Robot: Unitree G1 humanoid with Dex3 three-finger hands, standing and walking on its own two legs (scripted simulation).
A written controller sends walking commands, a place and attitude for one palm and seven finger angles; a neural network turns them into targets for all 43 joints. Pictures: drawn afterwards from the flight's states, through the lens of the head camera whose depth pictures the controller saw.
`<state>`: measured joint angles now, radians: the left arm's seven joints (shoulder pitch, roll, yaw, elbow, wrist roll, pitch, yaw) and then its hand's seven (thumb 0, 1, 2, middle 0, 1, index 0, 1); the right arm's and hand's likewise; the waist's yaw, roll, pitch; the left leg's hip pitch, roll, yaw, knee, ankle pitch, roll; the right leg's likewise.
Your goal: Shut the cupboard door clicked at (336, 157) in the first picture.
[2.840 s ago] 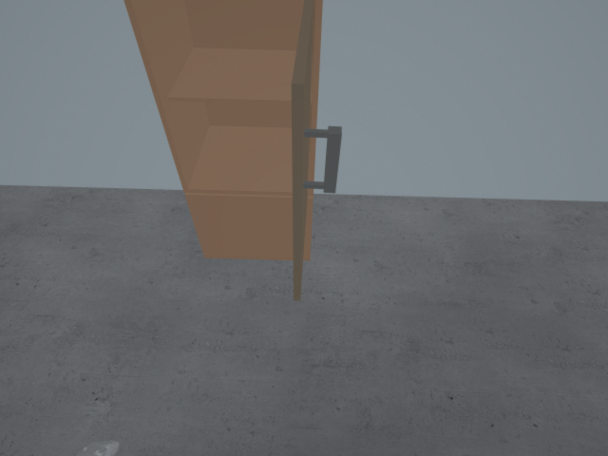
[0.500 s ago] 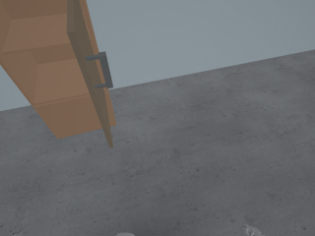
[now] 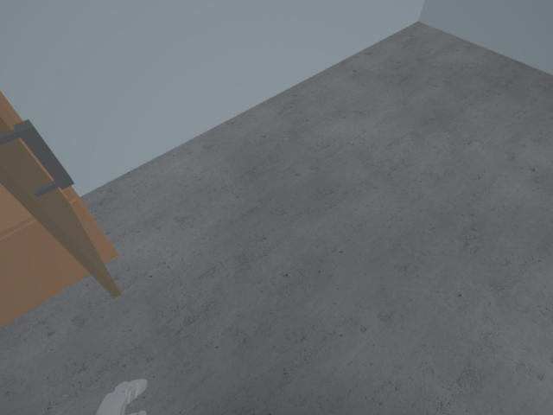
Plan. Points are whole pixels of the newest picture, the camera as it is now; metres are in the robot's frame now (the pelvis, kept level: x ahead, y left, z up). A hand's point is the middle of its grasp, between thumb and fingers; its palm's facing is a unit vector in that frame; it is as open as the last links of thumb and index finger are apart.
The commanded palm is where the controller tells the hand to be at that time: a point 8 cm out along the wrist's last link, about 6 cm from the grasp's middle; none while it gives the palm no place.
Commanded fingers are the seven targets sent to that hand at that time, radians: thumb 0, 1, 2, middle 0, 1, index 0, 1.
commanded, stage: walk around to get in front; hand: left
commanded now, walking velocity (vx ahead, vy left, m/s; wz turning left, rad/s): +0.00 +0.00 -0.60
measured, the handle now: (33, 162) +0.48 +0.43 +0.07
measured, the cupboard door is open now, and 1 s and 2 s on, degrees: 88 88 88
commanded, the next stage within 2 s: none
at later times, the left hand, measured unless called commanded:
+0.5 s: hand (158, 392) +0.17 +0.21 -0.15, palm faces -0.27 -0.95 -0.15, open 7.4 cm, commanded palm none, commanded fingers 0.00 0.90 0.90 -0.20 -0.30 -0.20 -0.30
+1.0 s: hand (271, 301) +0.33 +0.03 -0.15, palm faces -0.51 -0.83 -0.21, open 7.3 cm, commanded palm none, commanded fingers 0.00 0.90 0.90 -0.20 -0.30 -0.20 -0.30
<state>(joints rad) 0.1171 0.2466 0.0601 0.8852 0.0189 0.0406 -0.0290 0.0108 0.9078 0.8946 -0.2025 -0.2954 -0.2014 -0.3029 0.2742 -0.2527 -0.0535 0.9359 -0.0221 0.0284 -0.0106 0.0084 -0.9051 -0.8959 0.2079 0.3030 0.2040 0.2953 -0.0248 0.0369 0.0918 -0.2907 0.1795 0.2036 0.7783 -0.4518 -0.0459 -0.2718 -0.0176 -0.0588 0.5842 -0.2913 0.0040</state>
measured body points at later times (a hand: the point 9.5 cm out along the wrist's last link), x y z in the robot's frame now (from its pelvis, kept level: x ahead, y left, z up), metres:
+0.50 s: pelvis +0.03 +0.04 +0.02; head +0.06 +0.06 +0.47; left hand +0.19 +0.26 -0.13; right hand -0.04 -0.19 -0.11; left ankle +0.03 +0.13 -0.72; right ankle -0.01 -0.11 -0.62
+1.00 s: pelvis +0.16 -0.08 +0.01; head +0.18 -0.10 +0.46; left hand +0.36 +0.07 -0.13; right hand +0.05 -0.30 -0.14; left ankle +0.23 +0.05 -0.64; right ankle +0.12 -0.16 -0.72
